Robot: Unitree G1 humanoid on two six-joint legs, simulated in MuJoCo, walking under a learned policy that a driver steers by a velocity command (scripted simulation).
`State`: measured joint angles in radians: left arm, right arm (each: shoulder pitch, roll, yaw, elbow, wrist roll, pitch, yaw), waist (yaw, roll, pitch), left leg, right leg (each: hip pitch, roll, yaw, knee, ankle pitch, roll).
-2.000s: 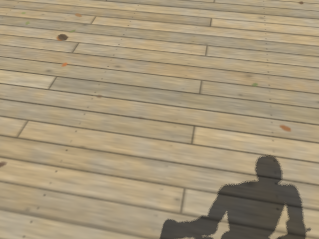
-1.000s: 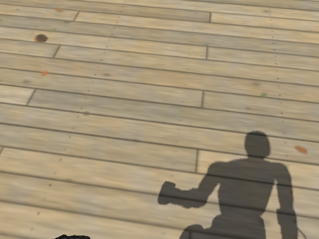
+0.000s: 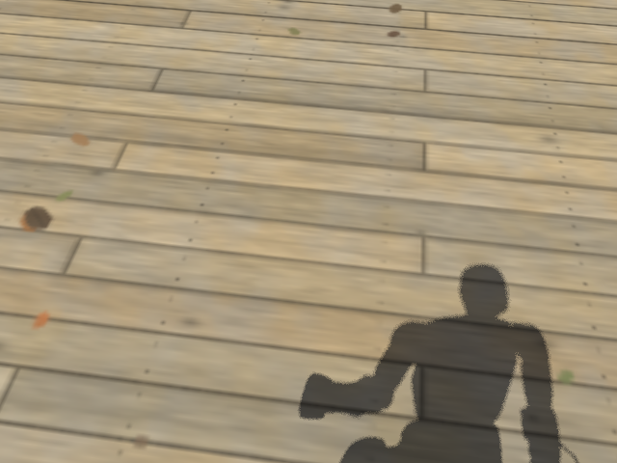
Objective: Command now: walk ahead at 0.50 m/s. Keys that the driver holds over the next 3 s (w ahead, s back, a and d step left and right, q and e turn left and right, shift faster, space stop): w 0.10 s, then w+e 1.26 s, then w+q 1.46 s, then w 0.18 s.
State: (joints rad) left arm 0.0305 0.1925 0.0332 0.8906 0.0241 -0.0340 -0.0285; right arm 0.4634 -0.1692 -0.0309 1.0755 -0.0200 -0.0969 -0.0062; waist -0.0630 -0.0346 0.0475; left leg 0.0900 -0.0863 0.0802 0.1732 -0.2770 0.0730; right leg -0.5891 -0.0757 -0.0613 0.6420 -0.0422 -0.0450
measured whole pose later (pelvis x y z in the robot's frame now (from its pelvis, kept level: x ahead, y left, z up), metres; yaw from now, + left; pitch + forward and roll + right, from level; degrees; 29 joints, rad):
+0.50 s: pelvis +0.26 -0.04 +0.01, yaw -9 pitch +1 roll +0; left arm 0.45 0.19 0.06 1.01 0.01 -0.07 0.00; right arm 0.03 -0.21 -0.04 0.85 -0.03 -0.04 0.02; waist 0.09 0.04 0.04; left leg -0.61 0.09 -0.02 0.70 -0.05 -0.04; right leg -0.04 0.11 0.06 0.26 -0.23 -0.10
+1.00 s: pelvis +0.52 -0.05 +0.01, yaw -27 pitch +1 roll +1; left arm 0.10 0.27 0.07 0.78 0.04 0.00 -0.07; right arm 0.39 -0.23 -0.06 0.91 -0.02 -0.10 0.00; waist -0.04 -0.05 0.03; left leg -0.02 0.00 0.21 0.25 -0.25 0.02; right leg -0.67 -0.07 -0.01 0.87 -0.08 -0.04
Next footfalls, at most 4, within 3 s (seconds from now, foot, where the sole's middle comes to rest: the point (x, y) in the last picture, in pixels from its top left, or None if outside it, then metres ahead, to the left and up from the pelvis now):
0.10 right None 0.23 -0.10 -0.78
0.64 left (280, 435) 0.53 0.05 -0.78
1.16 right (412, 366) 0.67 -0.26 -0.78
1.74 left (425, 247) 1.02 -0.35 -0.78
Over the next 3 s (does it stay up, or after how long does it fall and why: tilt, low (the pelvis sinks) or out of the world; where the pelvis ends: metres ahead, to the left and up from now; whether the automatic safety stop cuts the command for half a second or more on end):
stays up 1.47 -0.51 0.00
